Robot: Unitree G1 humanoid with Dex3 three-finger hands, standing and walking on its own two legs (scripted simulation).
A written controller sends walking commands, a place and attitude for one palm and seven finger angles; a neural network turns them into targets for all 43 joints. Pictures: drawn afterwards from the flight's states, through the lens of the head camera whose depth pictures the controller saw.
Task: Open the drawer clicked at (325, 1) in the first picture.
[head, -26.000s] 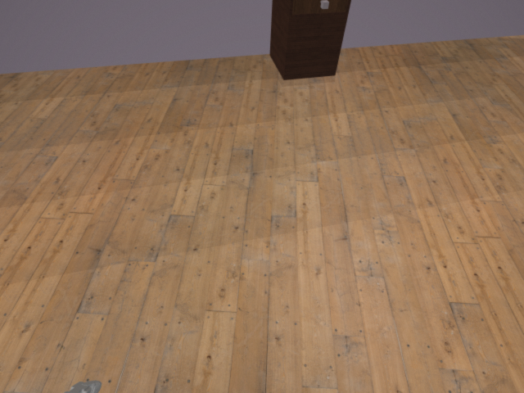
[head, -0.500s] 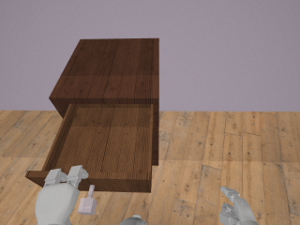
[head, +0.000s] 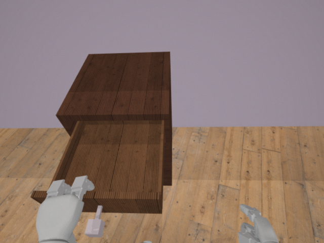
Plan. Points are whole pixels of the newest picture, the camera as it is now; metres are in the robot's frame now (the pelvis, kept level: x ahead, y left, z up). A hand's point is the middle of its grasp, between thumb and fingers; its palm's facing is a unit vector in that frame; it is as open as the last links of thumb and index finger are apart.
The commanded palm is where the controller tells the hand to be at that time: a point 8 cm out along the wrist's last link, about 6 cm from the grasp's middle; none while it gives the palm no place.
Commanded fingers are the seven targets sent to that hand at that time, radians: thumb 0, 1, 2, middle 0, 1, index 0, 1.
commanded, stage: lift the hand off the handle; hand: left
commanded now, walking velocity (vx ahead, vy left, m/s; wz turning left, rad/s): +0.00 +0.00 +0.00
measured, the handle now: (97, 220) +0.22 +0.24 -0.17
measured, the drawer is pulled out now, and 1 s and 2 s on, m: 0.30 0.30 0.30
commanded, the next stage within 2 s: draw the hand back to the body in 0.02 s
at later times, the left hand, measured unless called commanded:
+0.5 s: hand (53, 215) +0.17 +0.25 +0.04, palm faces +0.01 -0.11 -0.99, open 13.8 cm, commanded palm +0.15 +0.25 +0.10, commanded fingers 0.00 -0.50 0.30 -0.30 -1.20 -0.30 -1.20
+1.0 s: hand (47, 186) +0.19 +0.22 +0.15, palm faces +0.33 -0.88 -0.36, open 13.0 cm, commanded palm +0.14 +0.27 +0.17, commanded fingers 0.00 0.03 0.52 -0.26 -0.86 -0.26 -0.86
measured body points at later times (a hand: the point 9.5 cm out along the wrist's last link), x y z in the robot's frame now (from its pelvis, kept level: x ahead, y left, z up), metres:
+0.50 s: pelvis +0.01 +0.00 +0.02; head +0.02 -0.04 +0.47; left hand +0.16 +0.26 +0.10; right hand +0.21 -0.22 -0.08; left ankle +0.02 +0.09 -0.68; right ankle -0.02 -0.09 -0.68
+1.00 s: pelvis +0.02 +0.01 +0.05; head +0.01 -0.01 +0.50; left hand +0.17 +0.27 +0.17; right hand +0.21 -0.19 -0.03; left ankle +0.02 +0.09 -0.68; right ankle -0.02 -0.09 -0.68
